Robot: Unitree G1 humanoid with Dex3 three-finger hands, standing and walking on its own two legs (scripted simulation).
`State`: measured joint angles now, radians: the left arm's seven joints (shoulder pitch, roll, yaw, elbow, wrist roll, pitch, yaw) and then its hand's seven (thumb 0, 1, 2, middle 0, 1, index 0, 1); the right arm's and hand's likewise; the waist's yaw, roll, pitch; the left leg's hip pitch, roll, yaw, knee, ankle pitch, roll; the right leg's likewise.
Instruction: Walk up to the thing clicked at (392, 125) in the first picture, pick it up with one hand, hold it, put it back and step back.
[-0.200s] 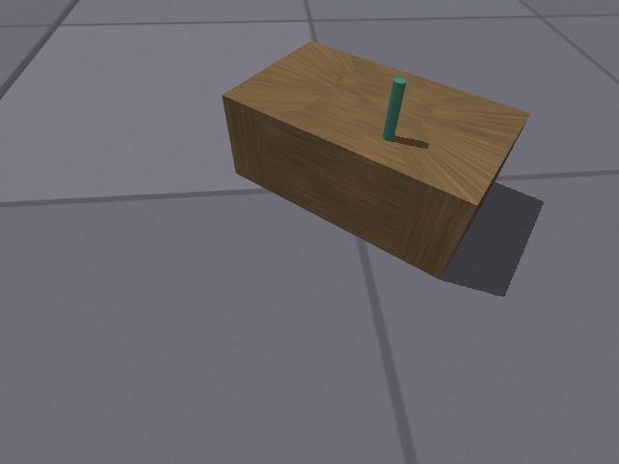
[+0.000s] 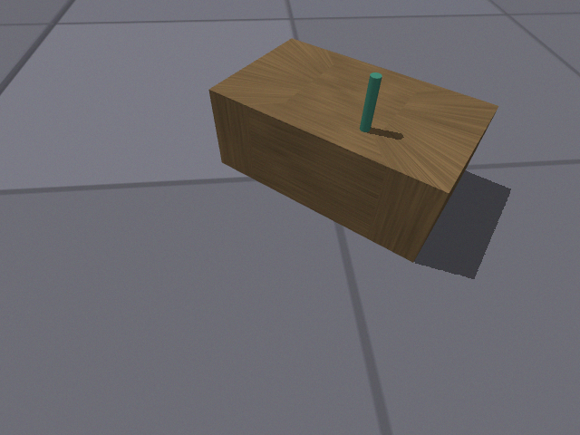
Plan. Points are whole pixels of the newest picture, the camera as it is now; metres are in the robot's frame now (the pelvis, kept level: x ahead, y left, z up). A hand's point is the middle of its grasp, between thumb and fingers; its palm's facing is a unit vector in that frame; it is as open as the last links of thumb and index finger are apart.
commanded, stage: stand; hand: left
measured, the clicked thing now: (370, 104) +1.21 -0.29 -0.25
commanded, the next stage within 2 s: walk up in 0.92 s
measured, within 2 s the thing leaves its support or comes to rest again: neither
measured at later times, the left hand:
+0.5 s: hand out of the picture +0.08 +0.25 -0.15, palm faces -0.02 -0.94 -0.34, open 7.4 cm
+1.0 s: hand out of the picture +0.08 +0.26 -0.16, palm faces -0.06 -0.94 -0.34, open 7.4 cm
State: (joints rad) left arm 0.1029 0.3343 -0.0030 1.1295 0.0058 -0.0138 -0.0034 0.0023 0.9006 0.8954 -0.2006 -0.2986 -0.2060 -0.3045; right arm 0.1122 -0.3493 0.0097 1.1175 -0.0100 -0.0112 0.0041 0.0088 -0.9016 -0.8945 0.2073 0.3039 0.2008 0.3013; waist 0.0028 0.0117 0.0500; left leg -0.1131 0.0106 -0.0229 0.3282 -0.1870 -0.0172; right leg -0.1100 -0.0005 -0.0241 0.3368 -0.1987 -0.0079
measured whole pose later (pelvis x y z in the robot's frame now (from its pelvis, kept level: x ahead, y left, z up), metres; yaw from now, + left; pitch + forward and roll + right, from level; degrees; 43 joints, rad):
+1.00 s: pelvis +0.01 +0.00 -0.01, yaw -4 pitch -1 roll +1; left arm 0.18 0.36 0.04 1.06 0.02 0.01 -0.04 0.00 0.90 0.90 -0.20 -0.30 -0.21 -0.30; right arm 0.14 -0.36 -0.04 1.04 -0.03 -0.04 0.03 0.01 -0.90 -0.89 0.21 0.30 0.20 0.30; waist 0.01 -0.01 0.04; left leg -0.12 0.01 0.05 0.39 -0.25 0.02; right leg -0.22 -0.01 0.03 0.55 -0.36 -0.02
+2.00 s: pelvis +0.38 -0.10 -0.02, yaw -29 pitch -1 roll +1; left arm 0.25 0.43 0.05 0.83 0.00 -0.08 -0.04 0.00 0.90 0.90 -0.20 -0.30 -0.20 -0.30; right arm 0.35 -0.43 -0.06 0.79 -0.03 -0.04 0.07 0.01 -0.90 -0.89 0.21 0.30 0.20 0.30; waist -0.07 0.02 0.09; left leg -0.17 0.06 0.16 0.54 -0.34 0.02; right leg -0.45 -0.04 -0.03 0.70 -0.27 -0.02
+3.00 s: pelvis +0.66 -0.12 -0.03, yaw -39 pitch -3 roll +1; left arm 0.12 0.35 0.00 0.92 0.00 -0.02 0.00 0.00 0.90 0.90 -0.20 -0.30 -0.21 -0.30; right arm 0.22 -0.37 -0.01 0.92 0.01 -0.03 0.00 0.01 -0.90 -0.89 0.21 0.30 0.20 0.30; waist -0.02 0.01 0.11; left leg -0.25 0.02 0.07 0.68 -0.36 0.01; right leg -0.39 -0.01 -0.01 0.70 -0.27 -0.02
